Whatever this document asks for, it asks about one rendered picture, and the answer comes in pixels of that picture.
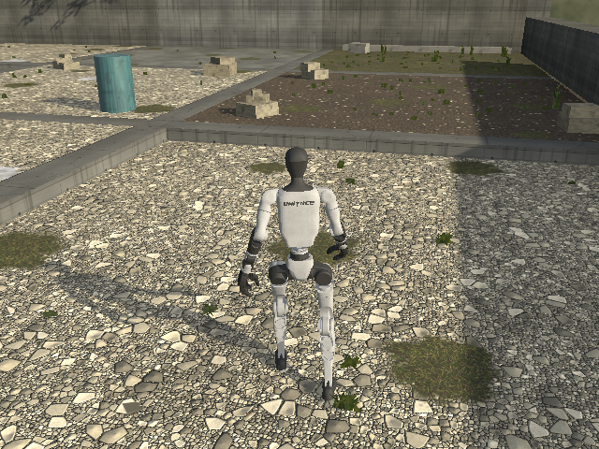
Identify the robot left hand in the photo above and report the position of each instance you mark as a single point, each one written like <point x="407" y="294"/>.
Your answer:
<point x="242" y="282"/>

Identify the left robot thigh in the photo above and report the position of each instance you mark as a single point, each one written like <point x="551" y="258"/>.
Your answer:
<point x="278" y="281"/>

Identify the robot head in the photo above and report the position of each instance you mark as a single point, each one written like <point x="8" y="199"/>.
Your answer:
<point x="296" y="160"/>

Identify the robot left upper arm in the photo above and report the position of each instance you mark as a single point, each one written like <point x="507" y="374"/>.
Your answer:
<point x="263" y="214"/>

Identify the robot right upper arm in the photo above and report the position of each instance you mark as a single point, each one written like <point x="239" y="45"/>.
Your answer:
<point x="326" y="196"/>

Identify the robot left forearm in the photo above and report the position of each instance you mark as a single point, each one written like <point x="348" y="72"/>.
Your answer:
<point x="251" y="254"/>

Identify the robot right hand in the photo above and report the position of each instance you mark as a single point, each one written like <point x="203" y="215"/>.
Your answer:
<point x="342" y="254"/>

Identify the robot right forearm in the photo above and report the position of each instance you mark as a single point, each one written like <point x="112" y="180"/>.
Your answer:
<point x="341" y="240"/>

